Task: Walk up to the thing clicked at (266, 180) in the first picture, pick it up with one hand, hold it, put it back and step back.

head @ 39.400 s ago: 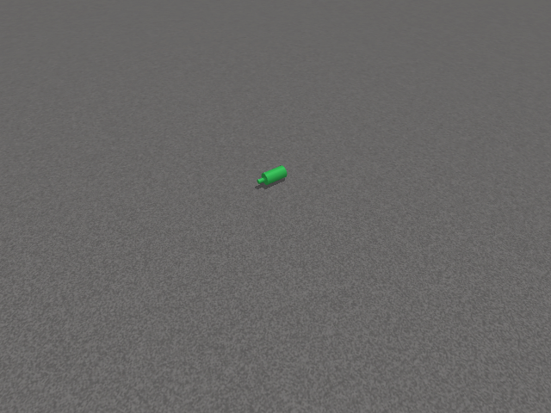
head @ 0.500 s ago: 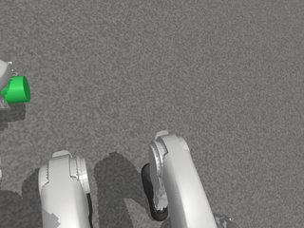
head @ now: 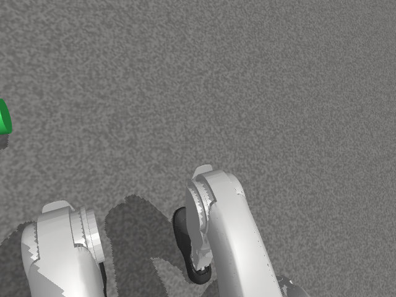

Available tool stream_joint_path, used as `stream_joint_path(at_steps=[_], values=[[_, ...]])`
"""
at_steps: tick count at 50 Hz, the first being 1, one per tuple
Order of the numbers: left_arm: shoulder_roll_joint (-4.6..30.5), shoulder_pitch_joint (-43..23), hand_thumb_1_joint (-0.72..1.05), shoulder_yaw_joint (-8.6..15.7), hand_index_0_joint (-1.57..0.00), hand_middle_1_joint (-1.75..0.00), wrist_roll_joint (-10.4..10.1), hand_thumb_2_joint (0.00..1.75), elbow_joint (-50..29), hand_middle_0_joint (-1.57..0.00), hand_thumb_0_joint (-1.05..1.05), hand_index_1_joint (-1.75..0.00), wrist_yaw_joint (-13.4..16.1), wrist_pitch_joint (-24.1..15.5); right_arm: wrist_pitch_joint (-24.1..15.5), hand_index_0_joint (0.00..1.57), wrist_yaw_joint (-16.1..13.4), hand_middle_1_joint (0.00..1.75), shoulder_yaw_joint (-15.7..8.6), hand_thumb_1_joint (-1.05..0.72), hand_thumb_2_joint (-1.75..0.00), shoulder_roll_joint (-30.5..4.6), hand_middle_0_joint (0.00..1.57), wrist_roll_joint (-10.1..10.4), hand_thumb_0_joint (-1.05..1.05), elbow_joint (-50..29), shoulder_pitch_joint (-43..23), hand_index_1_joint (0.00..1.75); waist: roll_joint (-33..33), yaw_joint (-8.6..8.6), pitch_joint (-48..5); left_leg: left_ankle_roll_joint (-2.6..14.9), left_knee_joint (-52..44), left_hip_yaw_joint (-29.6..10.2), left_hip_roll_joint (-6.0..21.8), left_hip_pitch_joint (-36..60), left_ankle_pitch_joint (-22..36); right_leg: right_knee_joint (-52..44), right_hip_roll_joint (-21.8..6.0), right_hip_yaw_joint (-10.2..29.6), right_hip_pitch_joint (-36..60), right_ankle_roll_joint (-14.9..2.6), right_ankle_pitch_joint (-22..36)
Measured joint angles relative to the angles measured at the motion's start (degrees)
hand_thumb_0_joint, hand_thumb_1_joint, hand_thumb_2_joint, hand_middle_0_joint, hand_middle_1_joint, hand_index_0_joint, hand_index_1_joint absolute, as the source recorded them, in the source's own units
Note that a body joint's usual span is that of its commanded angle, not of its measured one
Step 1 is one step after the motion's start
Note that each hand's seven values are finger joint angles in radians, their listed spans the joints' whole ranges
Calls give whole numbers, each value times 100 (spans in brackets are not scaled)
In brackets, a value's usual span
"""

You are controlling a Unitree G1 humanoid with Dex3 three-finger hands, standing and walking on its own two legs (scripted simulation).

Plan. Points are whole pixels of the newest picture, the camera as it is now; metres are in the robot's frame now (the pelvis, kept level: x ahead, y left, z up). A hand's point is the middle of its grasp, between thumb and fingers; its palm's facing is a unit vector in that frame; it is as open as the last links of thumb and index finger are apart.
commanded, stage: rest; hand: left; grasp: from above
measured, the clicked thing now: out of the picture +0.48 +0.34 -0.22
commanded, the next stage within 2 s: open in 1.26 s
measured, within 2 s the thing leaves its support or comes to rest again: rests again in 1.02 s
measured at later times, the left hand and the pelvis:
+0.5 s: hand out of the picture +0.48 +0.31 -0.23, palm faces -0.47 -0.08 -0.88, open 9.5 cm; pelvis +0.00 +0.00 -0.01, yaw -2 degrees
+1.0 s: hand out of the picture +0.48 +0.31 -0.25, palm faces -0.46 -0.09 -0.88, open 9.5 cm; pelvis +0.00 +0.01 -0.01, yaw -4 degrees
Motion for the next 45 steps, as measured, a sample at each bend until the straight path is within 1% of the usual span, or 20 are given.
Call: stream_joint_path(at_steps=[6,10,18,25,30,32,33,39,44,45], values=[[100,11,10,63,-78,-43,-48,33,42,-77,0,-39,56,18,-76,20,11,30,115,-91,-89,-31,20,-41,0,-36,-27,30,-44,-50,130,12,84,-65,19,-8,-55,19,32,-53,12,23,-14],[165,29,11,108,-78,-43,-14,33,57,-77,0,-39,105,8,-117,20,31,30,175,-91,-89,-67,20,-70,0,-91,-27,30,-98,-93,201,2,131,-106,13,-1,-83,39,33,-91,33,-18,-30],[364,59,11,254,-79,-41,73,32,131,-77,0,-37,258,-14,-180,20,64,30,259,-91,-89,-189,20,-153,0,-202,-92,30,-206,-164,326,-5,232,-203,6,0,-90,72,52,-171,64,-15,-8],[455,32,11,134,-79,-41,55,32,226,-78,0,-37,323,27,-257,20,85,30,319,-91,-89,-238,20,-206,0,-205,-172,30,-263,-179,370,19,284,-238,21,-1,-95,75,80,-198,80,16,15],[537,24,11,181,-79,-41,39,31,332,-78,0,-36,355,46,-313,20,108,30,383,-91,-89,-235,20,-232,0,-256,-196,30,-303,-221,420,31,318,-263,26,26,-100,78,91,-221,125,4,23],[570,23,11,180,-79,-41,32,31,364,-78,0,-36,366,47,-327,20,115,30,414,-91,-89,-238,20,-241,0,-273,-196,30,-318,-233,441,34,331,-278,26,27,-95,76,96,-236,133,-4,33],[576,18,11,138,-79,-41,21,31,376,-78,0,-36,372,46,-329,20,118,30,429,-91,-89,-240,20,-245,0,-280,-192,30,-322,-233,449,37,336,-285,26,24,-91,74,98,-242,136,-5,38],[661,14,11,151,-78,-41,60,31,452,-77,0,-37,425,-10,-362,20,143,30,534,-91,-89,-249,20,-275,0,-293,-193,30,-361,-272,503,55,368,-320,33,24,-76,65,116,-272,156,9,69],[716,-21,12,82,-78,-41,75,31,524,-77,0,-37,521,-42,-400,20,163,30,609,-91,-89,-260,20,-304,0,-294,-189,30,-384,-296,520,68,390,-346,42,9,-79,53,131,-297,155,-4,81],[735,-25,12,108,-78,-41,93,31,540,-77,0,-37,536,-48,-413,20,169,30,622,-91,-89,-263,20,-310,0,-301,-190,30,-389,-305,526,71,395,-350,44,9,-84,53,134,-301,156,-4,81]])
